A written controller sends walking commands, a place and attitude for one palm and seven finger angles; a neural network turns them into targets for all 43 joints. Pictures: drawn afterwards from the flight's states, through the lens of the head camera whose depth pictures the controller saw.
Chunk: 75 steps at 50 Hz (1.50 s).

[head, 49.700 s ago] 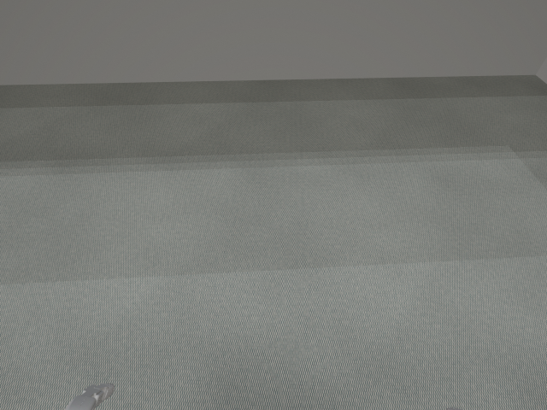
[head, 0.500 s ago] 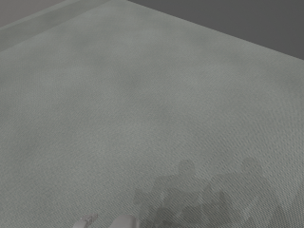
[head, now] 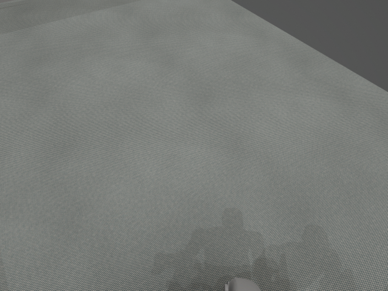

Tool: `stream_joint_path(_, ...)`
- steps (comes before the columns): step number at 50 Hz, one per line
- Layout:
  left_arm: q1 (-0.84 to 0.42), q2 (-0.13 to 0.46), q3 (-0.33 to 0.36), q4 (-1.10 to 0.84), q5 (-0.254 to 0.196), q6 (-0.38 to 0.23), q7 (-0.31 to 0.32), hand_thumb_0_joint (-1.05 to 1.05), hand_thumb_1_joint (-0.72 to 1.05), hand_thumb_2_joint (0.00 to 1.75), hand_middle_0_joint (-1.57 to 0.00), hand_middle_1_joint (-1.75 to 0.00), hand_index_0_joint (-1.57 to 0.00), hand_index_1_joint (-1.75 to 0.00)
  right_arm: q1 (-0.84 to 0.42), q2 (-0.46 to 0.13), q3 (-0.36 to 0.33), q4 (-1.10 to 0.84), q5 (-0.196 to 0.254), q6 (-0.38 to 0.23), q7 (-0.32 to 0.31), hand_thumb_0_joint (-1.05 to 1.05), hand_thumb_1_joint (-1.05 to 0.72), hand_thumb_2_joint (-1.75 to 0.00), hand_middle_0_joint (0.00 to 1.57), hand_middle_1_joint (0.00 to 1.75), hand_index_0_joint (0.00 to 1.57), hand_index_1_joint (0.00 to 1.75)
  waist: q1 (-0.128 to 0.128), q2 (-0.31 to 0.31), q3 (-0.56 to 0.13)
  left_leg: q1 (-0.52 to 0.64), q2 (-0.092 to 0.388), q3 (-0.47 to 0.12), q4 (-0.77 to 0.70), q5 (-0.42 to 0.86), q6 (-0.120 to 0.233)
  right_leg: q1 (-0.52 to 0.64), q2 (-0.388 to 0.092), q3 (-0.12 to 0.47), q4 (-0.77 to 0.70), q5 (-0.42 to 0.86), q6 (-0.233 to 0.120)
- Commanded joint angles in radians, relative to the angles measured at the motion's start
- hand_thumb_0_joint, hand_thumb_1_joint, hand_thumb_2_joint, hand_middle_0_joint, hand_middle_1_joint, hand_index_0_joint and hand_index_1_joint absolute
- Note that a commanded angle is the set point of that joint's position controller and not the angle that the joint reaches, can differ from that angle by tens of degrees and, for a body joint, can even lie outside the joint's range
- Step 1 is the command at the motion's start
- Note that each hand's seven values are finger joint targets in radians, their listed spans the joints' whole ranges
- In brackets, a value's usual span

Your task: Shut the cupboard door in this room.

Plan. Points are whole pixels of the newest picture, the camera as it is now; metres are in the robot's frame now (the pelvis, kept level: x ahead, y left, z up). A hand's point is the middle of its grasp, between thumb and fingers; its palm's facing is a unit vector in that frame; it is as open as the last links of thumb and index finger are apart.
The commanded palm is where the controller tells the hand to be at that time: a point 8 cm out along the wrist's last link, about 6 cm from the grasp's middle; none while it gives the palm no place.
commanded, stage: turn or walk to find it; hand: left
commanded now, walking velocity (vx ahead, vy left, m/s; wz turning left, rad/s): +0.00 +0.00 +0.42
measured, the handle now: out of the picture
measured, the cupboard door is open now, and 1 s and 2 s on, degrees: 51 55 60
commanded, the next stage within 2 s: none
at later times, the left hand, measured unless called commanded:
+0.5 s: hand out of the picture +0.03 +0.17 -0.15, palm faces +0.18 -0.94 -0.28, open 7.3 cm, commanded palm none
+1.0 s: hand out of the picture -0.03 +0.20 -0.16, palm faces +0.37 -0.90 -0.21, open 7.4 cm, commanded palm none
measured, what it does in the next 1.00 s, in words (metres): steps on the spot, turning left: right foot, then left foot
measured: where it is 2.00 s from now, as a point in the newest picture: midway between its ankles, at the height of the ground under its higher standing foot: outside the picture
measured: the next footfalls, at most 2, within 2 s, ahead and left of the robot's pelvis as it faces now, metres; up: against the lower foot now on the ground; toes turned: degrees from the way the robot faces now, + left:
right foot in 0.22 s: +0.02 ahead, -0.13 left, +0.00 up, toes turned +1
left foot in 0.68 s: -0.05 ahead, +0.14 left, +0.00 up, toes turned +22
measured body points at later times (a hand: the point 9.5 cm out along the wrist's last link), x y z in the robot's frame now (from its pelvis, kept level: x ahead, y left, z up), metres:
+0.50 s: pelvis -0.03 -0.03 +0.00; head +0.04 -0.06 +0.45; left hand +0.02 +0.22 -0.13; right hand -0.07 -0.27 -0.16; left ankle -0.08 +0.12 -0.67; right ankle -0.02 -0.13 -0.74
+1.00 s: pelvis -0.07 -0.01 +0.00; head -0.01 +0.00 +0.44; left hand -0.05 +0.25 -0.14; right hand -0.06 -0.22 -0.16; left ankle -0.09 +0.12 -0.74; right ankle -0.05 -0.12 -0.72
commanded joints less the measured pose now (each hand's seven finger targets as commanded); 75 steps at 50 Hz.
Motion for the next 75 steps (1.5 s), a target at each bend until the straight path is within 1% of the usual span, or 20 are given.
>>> stream_joint_path(1,-0.044,0.037,0.003,-0.086,-0.003,-0.034,0.003,0.00,0.90,0.90,-0.20,-0.30,-0.20,-0.30,-0.028,-0.188,-0.031,-0.096,-0.005,-0.047,-0.013,0.00,-0.90,-0.90,0.20,0.30,0.20,0.30,0.020,0.109,-0.067,0.072,0.215,-0.303,-0.243,0.174,0.132,-0.029,0.016,0.032,-0.086,0.012,0.009)
stream_joint_path(9,0.069,0.045,0.009,-0.072,-0.012,-0.060,0.021,0.00,0.90,0.90,-0.20,-0.30,-0.20,-0.30,-0.041,-0.154,-0.041,-0.130,0.003,-0.034,-0.001,0.00,-0.90,-0.90,0.20,0.30,0.20,0.30,0.074,0.120,-0.143,-0.099,0.126,-0.316,-0.078,0.196,0.062,0.388,0.038,0.026,-0.653,0.239,-0.013)
stream_joint_path(11,0.121,0.194,0.040,-0.077,0.013,-0.073,0.032,0.00,0.90,0.90,-0.20,-0.30,-0.20,-0.30,-0.060,-0.058,-0.032,-0.185,0.010,-0.033,0.005,0.00,-0.90,-0.90,0.20,0.30,0.20,0.30,0.105,-0.272,-0.114,-0.377,-0.076,-0.071,0.322,-0.287,-0.062,0.477,-0.386,0.411,-0.787,0.293,-0.167)
stream_joint_path(12,0.093,0.177,0.031,-0.096,0.006,-0.068,0.032,0.00,0.90,0.90,-0.20,-0.30,-0.20,-0.30,-0.080,-0.107,-0.047,-0.189,0.000,-0.021,0.005,0.00,-0.90,-0.90,0.20,0.30,0.20,0.30,0.097,-0.152,-0.079,-0.328,-0.027,-0.113,0.490,-0.303,-0.056,0.314,-0.410,0.368,-0.791,0.289,-0.216)
stream_joint_path(17,-0.036,0.076,0.015,-0.123,0.003,-0.085,0.030,0.00,0.90,0.90,-0.20,-0.30,-0.20,-0.30,0.031,-0.064,-0.046,-0.108,0.001,0.002,0.022,0.00,-0.90,-0.90,0.20,0.30,0.20,0.30,0.010,-0.138,-0.043,-0.309,0.025,-0.074,0.692,-0.081,-0.087,0.266,-0.222,0.087,-0.757,0.336,-0.149)
stream_joint_path(27,0.092,0.142,0.048,-0.090,0.018,-0.072,0.027,0.00,0.90,0.90,-0.20,-0.30,-0.20,-0.30,-0.082,-0.040,-0.021,-0.141,0.009,-0.020,0.024,0.00,-0.90,-0.90,0.20,0.30,0.20,0.30,0.098,-0.272,-0.089,-0.191,0.034,0.036,0.286,-0.193,-0.097,0.374,-0.271,0.025,-0.644,0.536,-0.189)
stream_joint_path(31,0.044,0.149,0.054,-0.100,0.011,-0.060,0.025,0.00,0.90,0.90,-0.20,-0.30,-0.20,-0.30,0.033,-0.047,-0.022,-0.112,0.007,-0.029,0.023,0.00,-0.90,-0.90,0.20,0.30,0.20,0.30,0.036,-0.219,-0.109,0.003,0.021,0.074,0.071,-0.031,-0.082,0.253,-0.257,-0.049,-0.531,0.382,-0.115)
stream_joint_path(32,0.033,0.127,0.050,-0.111,0.004,-0.052,0.023,0.00,0.90,0.90,-0.20,-0.30,-0.20,-0.30,0.086,-0.069,-0.029,-0.098,0.006,-0.034,0.025,0.00,-0.90,-0.90,0.20,0.30,0.20,0.30,0.006,-0.103,-0.119,0.093,0.041,0.027,-0.038,0.057,-0.066,0.173,-0.220,-0.085,-0.431,0.273,-0.072)
stream_joint_path(34,-0.028,0.013,0.019,-0.167,-0.003,-0.035,0.016,0.00,0.90,0.90,-0.20,-0.30,-0.20,-0.30,0.151,-0.224,-0.065,-0.101,-0.005,-0.043,0.009,0.00,-0.90,-0.90,0.20,0.30,0.20,0.30,-0.037,0.319,-0.071,0.097,0.398,-0.525,-0.283,0.228,0.152,-0.122,0.004,-0.077,-0.025,-0.221,0.026)
stream_joint_path(35,-0.066,0.030,0.014,-0.176,0.004,-0.036,0.015,0.00,0.90,0.90,-0.20,-0.30,-0.20,-0.30,0.145,-0.219,-0.063,-0.095,-0.002,-0.043,0.005,0.00,-0.90,-0.90,0.20,0.30,0.20,0.30,-0.034,0.200,-0.058,0.051,0.416,-0.493,-0.287,0.136,0.188,-0.105,-0.039,0.012,0.056,-0.164,-0.001)
stream_joint_path(39,-0.052,0.034,0.023,-0.119,0.005,-0.034,0.002,0.00,0.90,0.90,-0.20,-0.30,-0.20,-0.30,-0.022,-0.141,-0.030,-0.115,-0.006,-0.052,-0.011,0.00,-0.90,-0.90,0.20,0.30,0.20,0.30,0.028,0.210,-0.005,-0.072,0.232,-0.333,-0.289,0.002,0.121,-0.060,-0.020,0.049,0.071,0.017,-0.004)
stream_joint_path(50,0.078,0.008,0.013,-0.084,-0.011,-0.055,0.018,0.00,0.90,0.90,-0.20,-0.30,-0.20,-0.30,-0.024,-0.141,-0.050,-0.127,-0.001,-0.034,-0.003,0.00,-0.90,-0.90,0.20,0.30,0.20,0.30,0.066,0.123,-0.145,-0.084,0.137,-0.348,-0.130,0.131,0.084,0.339,0.067,0.005,-0.613,0.202,-0.020)
stream_joint_path(52,0.139,0.140,0.046,-0.079,0.012,-0.068,0.033,0.00,0.90,0.90,-0.20,-0.30,-0.20,-0.30,-0.021,-0.032,-0.040,-0.169,0.010,-0.031,0.006,0.00,-0.90,-0.90,0.20,0.30,0.20,0.30,0.093,-0.228,-0.132,-0.394,-0.060,-0.115,0.193,-0.159,-0.044,0.529,-0.290,0.345,-0.783,0.129,-0.139)
stream_joint_path(53,0.101,0.162,0.041,-0.102,0.010,-0.063,0.034,0.00,0.90,0.90,-0.20,-0.30,-0.20,-0.30,-0.061,-0.071,-0.051,-0.190,0.001,-0.025,0.003,0.00,-0.90,-0.90,0.20,0.30,0.20,0.30,0.099,-0.206,-0.083,-0.359,-0.053,-0.094,0.418,-0.289,-0.054,0.333,-0.410,0.401,-0.816,0.157,-0.212)
stream_joint_path(57,-0.043,0.062,0.023,-0.126,0.004,-0.080,0.033,0.00,0.90,0.90,-0.20,-0.30,-0.20,-0.30,0.040,-0.038,-0.050,-0.115,-0.003,-0.003,0.015,0.00,-0.90,-0.90,0.20,0.30,0.20,0.30,0.006,-0.109,-0.030,-0.328,0.019,-0.086,0.670,-0.110,-0.077,0.249,-0.239,0.126,-0.756,0.305,-0.163)
stream_joint_path(66,0.083,0.121,0.050,-0.087,0.019,-0.073,0.029,0.00,0.90,0.90,-0.20,-0.30,-0.20,-0.30,-0.066,-0.005,-0.027,-0.149,0.007,-0.020,0.020,0.00,-0.90,-0.90,0.20,0.30,0.20,0.30,0.095,-0.262,-0.062,-0.223,0.039,0.032,0.317,-0.194,-0.099,0.360,-0.263,0.020,-0.641,0.536,-0.185)
stream_joint_path(70,0.057,0.133,0.056,-0.093,0.016,-0.063,0.026,0.00,0.90,0.90,-0.20,-0.30,-0.20,-0.30,0.008,-0.010,-0.028,-0.130,0.006,-0.028,0.022,0.00,-0.90,-0.90,0.20,0.30,0.20,0.30,0.055,-0.233,-0.077,-0.067,0.020,0.076,0.128,-0.073,-0.087,0.276,-0.258,-0.032,-0.547,0.442,-0.127)
stream_joint_path(72,0.039,0.092,0.051,-0.119,0.002,-0.048,0.022,0.00,0.90,0.90,-0.20,-0.30,-0.20,-0.30,0.111,-0.072,-0.040,-0.107,0.004,-0.040,0.023,0.00,-0.90,-0.90,0.20,0.30,0.20,0.30,0.003,0.021,-0.105,0.089,0.095,-0.073,-0.079,0.117,-0.037,0.125,-0.163,-0.111,-0.341,0.205,-0.043)
stream_joint_path(73,0.027,0.017,0.037,-0.152,-0.007,-0.041,0.015,0.00,0.90,0.90,-0.20,-0.30,-0.20,-0.30,0.146,-0.164,-0.063,-0.114,-0.005,-0.047,0.014,0.00,-0.90,-0.90,0.20,0.30,0.20,0.30,-0.013,0.327,-0.087,0.126,0.327,-0.439,-0.198,0.302,0.089,-0.081,-0.015,-0.140,-0.121,-0.142,0.033)
stream_joint_path(75,-0.075,0.006,0.023,-0.180,0.005,-0.039,0.015,0.00,0.90,0.90,-0.20,-0.30,-0.20,-0.30,0.151,-0.176,-0.068,-0.104,-0.004,-0.049,0.001,0.00,-0.90,-0.90,0.20,0.30,0.20,0.30,-0.028,0.215,-0.072,0.037,0.376,-0.485,-0.280,0.121,0.181,-0.105,-0.032,0.020,0.101,-0.144,-0.005)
